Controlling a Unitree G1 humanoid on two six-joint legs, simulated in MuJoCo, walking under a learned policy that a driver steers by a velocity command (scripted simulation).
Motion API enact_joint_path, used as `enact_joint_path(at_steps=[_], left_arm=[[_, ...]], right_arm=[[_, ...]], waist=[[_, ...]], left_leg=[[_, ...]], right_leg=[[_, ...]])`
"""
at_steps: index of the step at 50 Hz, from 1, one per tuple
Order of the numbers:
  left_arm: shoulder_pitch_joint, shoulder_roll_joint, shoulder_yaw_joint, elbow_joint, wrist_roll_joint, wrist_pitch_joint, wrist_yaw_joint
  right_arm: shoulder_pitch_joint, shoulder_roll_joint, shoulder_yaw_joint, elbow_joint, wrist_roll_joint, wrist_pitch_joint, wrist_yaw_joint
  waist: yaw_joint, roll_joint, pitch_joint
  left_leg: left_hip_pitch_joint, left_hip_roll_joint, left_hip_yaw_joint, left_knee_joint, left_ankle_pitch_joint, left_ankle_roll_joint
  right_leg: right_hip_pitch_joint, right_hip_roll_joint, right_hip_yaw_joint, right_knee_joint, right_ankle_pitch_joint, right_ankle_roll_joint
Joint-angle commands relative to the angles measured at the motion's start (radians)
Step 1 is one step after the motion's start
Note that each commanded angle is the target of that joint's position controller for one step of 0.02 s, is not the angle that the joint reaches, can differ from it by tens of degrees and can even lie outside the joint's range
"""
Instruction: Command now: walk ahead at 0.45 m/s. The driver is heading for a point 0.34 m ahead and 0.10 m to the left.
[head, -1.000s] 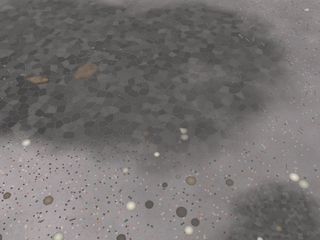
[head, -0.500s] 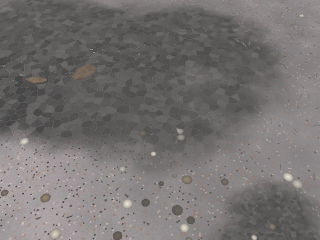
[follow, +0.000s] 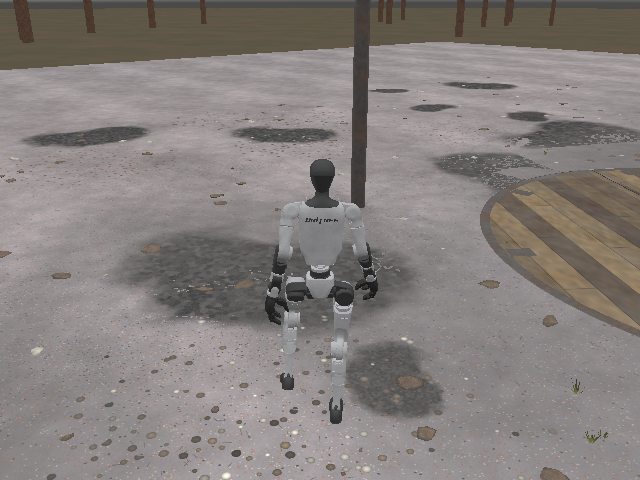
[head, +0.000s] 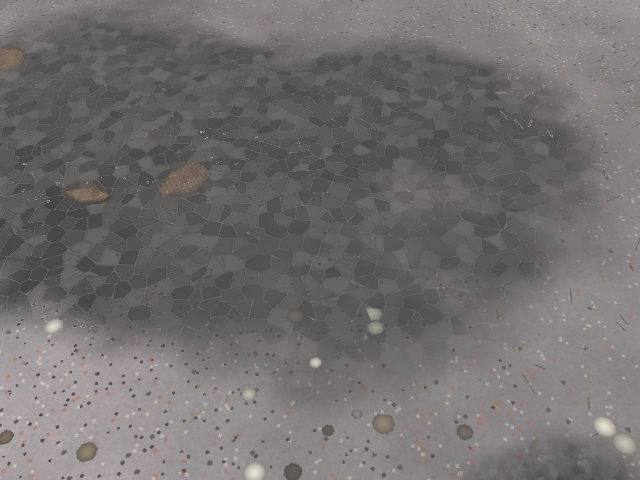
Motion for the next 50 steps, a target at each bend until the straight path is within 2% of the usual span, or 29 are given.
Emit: enact_joint_path(at_steps=[1, 5, 8, 10, 11, 12, 13, 14, 15, 16, 17, 18, 19, 21, 22, 25, 28, 30, 32, 33, 34, 35, 36, 37, 38, 40, 43, 50], left_arm=[[0.009, 0.171, 0.023, -0.052, 0.004, -0.002, 0.02], [0.064, 0.185, 0.031, -0.048, -0.007, 0.002, 0.025], [0.071, 0.187, 0.038, -0.044, -0.01, 0.008, 0.026], [0.042, 0.215, 0.048, -0.058, -0.004, 0.014, 0.028], [0.032, 0.222, 0.05, -0.062, 0.003, 0.023, 0.03], [0.011, 0.22, 0.047, -0.071, 0.006, 0.035, 0.031], [0.013, 0.205, 0.036, -0.097, 0.013, 0.033, 0.03], [0.176, 0.058, -0.01, -0.1, 0.016, 0.014, 0.011], [0.126, 0.13, 0.006, -0.077, -0.015, -0.018, 0.001], [0.012, 0.175, 0.021, -0.121, -0.044, -0.028, 0.001], [-0.062, 0.187, 0.022, -0.141, -0.041, -0.029, 0.012], [-0.092, 0.193, 0.034, -0.14, -0.029, -0.019, 0.026], [-0.072, 0.186, 0.04, -0.139, -0.02, -0.001, 0.034], [-0.028, 0.132, 0.038, -0.131, -0.013, 0.03, 0.045], [-0.03, 0.123, 0.038, -0.135, -0.01, 0.038, 0.049], [-0.1, 0.131, 0.041, -0.162, -0.001, 0.059, 0.058], [-0.19, 0.141, 0.042, -0.179, -0.007, 0.076, 0.057], [-0.233, 0.152, 0.047, -0.185, -0.01, 0.085, 0.056], [-0.25, 0.153, 0.049, -0.184, -0.004, 0.084, 0.054], [-0.238, 0.149, 0.049, -0.175, 0.005, 0.08, 0.052], [-0.23, 0.163, 0.05, -0.17, 0.016, 0.077, 0.051], [-0.211, 0.197, 0.055, -0.168, 0.019, 0.073, 0.052], [-0.243, 0.26, 0.068, -0.157, 0.003, 0.074, 0.053], [-0.247, 0.197, 0.061, -0.148, -0.005, 0.075, 0.045], [-0.252, 0.162, 0.053, -0.143, -0.001, 0.072, 0.041], [-0.269, 0.161, 0.051, -0.14, 0.006, 0.065, 0.038], [-0.244, 0.164, 0.051, -0.114, -0.001, 0.058, 0.042], [-0.24, 0.16, 0.049, -0.085, -0.004, 0.07, 0.047]], right_arm=[[-0.127, -0.006, 0.008, -0.086, -0.004, -0.004, 0.008], [-0.247, -0.004, 0.022, -0.124, 0.003, -0.009, 0.031], [-0.292, -0.016, 0.025, -0.154, 0.008, -0.014, 0.056], [-0.246, -0.052, 0.011, -0.157, 0.007, -0.015, 0.066], [-0.152, -0.086, -0.008, -0.136, 0.002, -0.015, 0.066], [0.017, -0.123, -0.031, -0.084, -0.003, -0.013, 0.063], [0.159, -0.182, -0.049, -0.05, -0.017, -0.01, 0.052], [0.215, -0.264, -0.055, -0.032, -0.041, -0.01, 0.051], [0.237, -0.189, -0.036, -0.025, -0.037, -0.003, 0.047], [0.12, -0.158, -0.023, -0.042, -0.028, -0.005, 0.045], [0.021, -0.115, -0.007, -0.063, -0.023, -0.01, 0.044], [-0.029, -0.083, 0.005, -0.067, -0.025, -0.016, 0.046], [-0.042, -0.068, 0.011, -0.058, -0.038, -0.022, 0.047], [-0.052, -0.063, 0.016, -0.04, -0.052, -0.027, 0.049], [-0.053, -0.068, 0.018, -0.032, -0.057, -0.029, 0.044], [-0.066, -0.091, 0.019, -0.022, -0.059, -0.017, 0.021], [-0.038, -0.114, 0.017, -0.008, -0.052, 0.006, 0.004], [-0.024, -0.105, 0.022, 0.003, -0.051, 0.018, 0.0], [-0.024, -0.09, 0.028, 0.009, -0.043, 0.027, -0.003], [-0.025, -0.077, 0.033, 0.012, -0.035, 0.031, -0.004], [0.011, -0.057, 0.04, 0.024, -0.033, 0.031, -0.003], [0.043, -0.044, 0.045, 0.029, -0.043, 0.029, -0.002], [0.134, -0.044, 0.038, 0.04, -0.041, 0.027, -0.001], [0.089, -0.05, 0.04, 0.041, -0.043, 0.033, -0.006], [0.05, -0.064, 0.036, 0.033, -0.038, 0.041, -0.009], [0.029, -0.065, 0.036, 0.034, -0.036, 0.054, -0.017], [0.035, -0.067, 0.033, 0.043, -0.034, 0.057, -0.015], [0.042, -0.057, 0.03, 0.07, -0.029, 0.069, -0.019]], waist=[[-0.005, -0.086, 0.143], [0.021, -0.097, 0.168], [0.007, -0.097, 0.164], [-0.042, -0.127, 0.093], [-0.098, -0.147, 0.028], [-0.185, -0.147, -0.063], [-0.227, -0.074, -0.169], [-0.122, 0.205, -0.371], [-0.165, 0.104, -0.462], [-0.143, 0.092, -0.293], [-0.111, -0.01, -0.181], [-0.081, -0.049, -0.111], [-0.047, -0.033, -0.093], [-0.007, -0.003, -0.078], [0.003, 0.008, -0.074], [0.007, 0.039, -0.093], [-0.03, 0.048, -0.095], [-0.046, 0.051, -0.065], [-0.041, 0.047, -0.035], [-0.026, 0.033, -0.027], [-0.026, 0.003, -0.02], [-0.045, -0.042, -0.031], [-0.128, -0.162, -0.032], [-0.091, -0.157, -0.032], [-0.076, -0.131, -0.015], [-0.069, -0.11, -0.014], [-0.065, -0.089, -0.039], [-0.058, -0.044, -0.035]], left_leg=[[-0.116, 0.001, 0.009, -0.189, 0.117, -0.024], [-0.067, -0.036, 0.048, -0.357, 0.197, -0.006], [-0.052, -0.049, 0.047, -0.417, 0.161, 0.045], [0.067, -0.105, 0.08, -0.416, 0.091, 0.088], [0.192, -0.145, 0.098, -0.411, 0.064, 0.109], [0.399, -0.184, 0.113, -0.451, 0.11, 0.133], [0.707, -0.058, -0.05, -0.422, 0.295, 0.175], [1.076, 0.272, -0.578, -0.477, 0.446, 0.401], [1.044, 0.283, -0.693, -0.589, 0.484, 0.393], [0.89, 0.244, -0.504, -0.599, 0.549, 0.337], [0.714, 0.2, -0.358, -0.619, 0.611, 0.29], [0.571, 0.163, -0.265, -0.655, 0.63, 0.263], [0.466, 0.132, -0.202, -0.686, 0.645, 0.243], [0.35, 0.101, -0.13, -0.723, 0.675, 0.247], [0.319, 0.09, -0.1, -0.731, 0.697, 0.25], [0.323, 0.06, -0.045, -0.73, 0.653, 0.231], [0.336, 0.056, -0.057, -0.755, 0.394, 0.204], [0.337, 0.061, -0.089, -0.768, 0.189, 0.196], [0.335, 0.055, -0.114, -0.749, 0.019, 0.177], [0.323, 0.034, -0.113, -0.722, -0.048, 0.15], [0.312, 0.004, -0.109, -0.692, -0.077, 0.108], [0.297, -0.036, -0.087, -0.637, -0.105, 0.07], [0.277, -0.107, -0.033, -0.646, -0.143, 0.043], [0.355, -0.121, 0.001, -0.628, -0.133, 0.025], [0.37, -0.119, 0.003, -0.613, -0.115, 0.022], [0.379, -0.108, -0.004, -0.594, -0.042, 0.029], [0.409, -0.096, -0.009, -0.574, 0.052, 0.033], [0.434, -0.09, -0.008, -0.554, 0.12, 0.024]], right_leg=[[-0.063, -0.249, 0.158, -0.144, 0.278, -0.123], [-0.026, -0.263, 0.09, -0.16, 0.275, -0.118], [0.078, -0.301, 0.035, -0.109, 0.378, -0.097], [0.131, -0.314, -0.005, 0.009, 0.717, -0.075], [0.137, -0.303, -0.015, 0.15, 0.92, -0.059], [0.084, -0.261, -0.04, 0.366, 1.01, -0.028], [-0.154, -0.215, -0.044, 0.649, 0.756, 0.012], [-0.535, 0.0, -0.007, 1.094, -0.201, 0.084], [-0.562, 0.007, 0.182, 1.244, -0.359, 0.074], [-0.623, -0.052, 0.17, 1.245, -0.31, 0.064], [-0.607, -0.107, 0.146, 1.174, -0.238, 0.062], [-0.568, -0.134, 0.129, 1.109, -0.209, 0.065], [-0.481, -0.158, 0.134, 1.057, -0.182, 0.06], [-0.388, -0.16, 0.126, 0.958, -0.153, 0.067], [-0.372, -0.159, 0.122, 0.899, -0.129, 0.074], [-0.362, -0.161, 0.112, 0.672, -0.025, 0.096], [-0.33, -0.149, 0.101, 0.52, 0.066, 0.101], [-0.32, -0.143, 0.104, 0.446, 0.064, 0.099], [-0.285, -0.131, 0.094, 0.34, 0.059, 0.087], [-0.232, -0.123, 0.082, 0.25, 0.109, 0.076], [-0.182, -0.144, 0.106, 0.182, 0.205, 0.065], [-0.134, -0.2, 0.158, 0.181, 0.344, 0.046], [-0.133, -0.211, 0.169, 0.217, 0.325, 0.004], [-0.21, -0.178, 0.153, 0.194, 0.182, 0.009], [-0.237, -0.158, 0.14, 0.182, 0.137, 0.029], [-0.229, -0.141, 0.123, 0.191, 0.199, 0.051], [-0.196, -0.133, 0.113, 0.219, 0.285, 0.044], [-0.182, -0.12, 0.1, 0.24, 0.316, 0.037]])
